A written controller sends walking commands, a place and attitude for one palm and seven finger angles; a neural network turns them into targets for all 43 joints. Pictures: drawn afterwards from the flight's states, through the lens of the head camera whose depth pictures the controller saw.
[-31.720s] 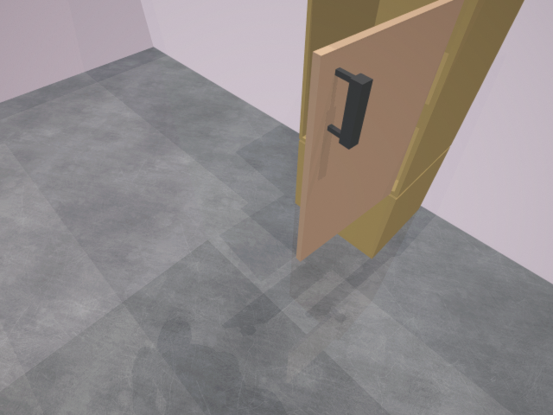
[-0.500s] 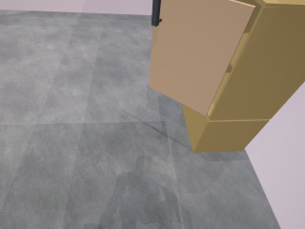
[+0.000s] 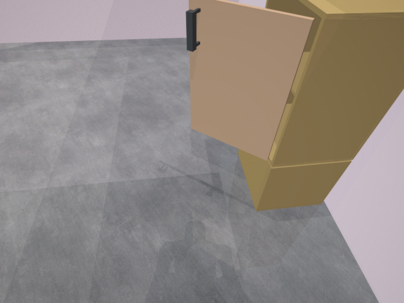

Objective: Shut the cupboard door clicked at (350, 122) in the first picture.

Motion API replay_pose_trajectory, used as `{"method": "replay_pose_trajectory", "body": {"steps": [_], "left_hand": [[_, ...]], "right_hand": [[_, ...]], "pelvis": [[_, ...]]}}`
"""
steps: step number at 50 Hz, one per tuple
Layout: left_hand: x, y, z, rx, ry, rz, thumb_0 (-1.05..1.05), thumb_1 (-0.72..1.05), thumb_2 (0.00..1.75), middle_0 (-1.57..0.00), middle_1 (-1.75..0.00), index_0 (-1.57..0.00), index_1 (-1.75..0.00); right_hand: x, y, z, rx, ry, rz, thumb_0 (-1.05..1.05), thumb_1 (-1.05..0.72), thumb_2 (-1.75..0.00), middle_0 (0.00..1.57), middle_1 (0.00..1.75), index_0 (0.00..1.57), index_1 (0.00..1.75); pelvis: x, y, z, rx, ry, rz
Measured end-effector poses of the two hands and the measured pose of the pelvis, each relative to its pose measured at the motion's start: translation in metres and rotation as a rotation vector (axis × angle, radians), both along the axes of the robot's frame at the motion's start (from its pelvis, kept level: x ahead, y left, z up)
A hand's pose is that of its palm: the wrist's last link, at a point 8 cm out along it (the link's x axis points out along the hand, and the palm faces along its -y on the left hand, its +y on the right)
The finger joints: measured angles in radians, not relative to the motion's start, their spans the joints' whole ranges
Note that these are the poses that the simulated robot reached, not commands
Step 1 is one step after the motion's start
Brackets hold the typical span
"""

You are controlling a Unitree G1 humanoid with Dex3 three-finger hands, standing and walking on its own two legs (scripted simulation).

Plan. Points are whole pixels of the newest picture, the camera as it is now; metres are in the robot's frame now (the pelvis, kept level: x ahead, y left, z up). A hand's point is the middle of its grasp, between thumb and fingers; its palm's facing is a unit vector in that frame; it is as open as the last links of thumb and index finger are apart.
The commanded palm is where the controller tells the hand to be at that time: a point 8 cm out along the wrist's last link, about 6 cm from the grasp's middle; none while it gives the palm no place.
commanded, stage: let the arm hang, fingers relaxed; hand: left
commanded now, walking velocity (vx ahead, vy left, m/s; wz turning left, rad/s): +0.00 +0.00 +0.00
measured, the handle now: (194, 29) +0.93 +0.07 +0.15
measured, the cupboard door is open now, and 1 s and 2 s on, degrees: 51 51 51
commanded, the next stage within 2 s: look to check the result in 0.12 s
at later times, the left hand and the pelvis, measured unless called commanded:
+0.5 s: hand out of the picture -0.02 +0.16 -0.17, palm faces +0.04 -0.98 -0.19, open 7.4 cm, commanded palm none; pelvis +0.01 -0.01 +0.00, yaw +0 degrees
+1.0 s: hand out of the picture +0.01 +0.16 -0.18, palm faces +0.09 -0.98 -0.19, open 7.4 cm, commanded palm none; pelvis +0.02 -0.01 +0.00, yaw +3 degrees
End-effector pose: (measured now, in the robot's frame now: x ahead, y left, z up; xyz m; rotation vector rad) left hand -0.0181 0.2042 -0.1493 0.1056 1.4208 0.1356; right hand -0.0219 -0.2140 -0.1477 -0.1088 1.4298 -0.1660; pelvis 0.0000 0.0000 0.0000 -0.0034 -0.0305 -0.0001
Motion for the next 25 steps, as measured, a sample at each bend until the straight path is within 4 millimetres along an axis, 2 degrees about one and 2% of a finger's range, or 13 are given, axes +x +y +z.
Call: {"method": "replay_pose_trajectory", "body": {"steps": [4,11,25], "left_hand": [[0.005,-0.006,-0.001,-0.012,0.0,-0.003,0.01,0.91,0.89,-0.2,-0.3,-0.2,-0.3],[0.0,-0.004,0.001,0.003,0.026,0.009,0.01,0.91,0.89,-0.2,-0.3,-0.2,-0.3],[-0.01,0.0,0.005,0.032,0.076,0.022,0.01,0.91,0.89,-0.19,-0.3,-0.2,-0.3]], "right_hand": [[-0.001,0.0,0.001,-0.003,0.007,-0.007,0.0,-0.91,-0.89,0.2,0.3,0.2,0.3],[0.001,0.001,0.0,0.007,0.017,-0.009,0.0,-0.9,-0.9,0.2,0.3,0.2,0.3],[0.02,-0.005,-0.001,0.007,0.006,0.004,0.0,-0.91,-0.89,0.2,0.3,0.2,0.3]], "pelvis": [[0.002,-0.002,0.0,0.0,0.001,-0.001],[0.007,-0.004,0.0,-0.001,0.003,0.0],[0.015,-0.008,0.001,0.001,0.005,-0.003]]}}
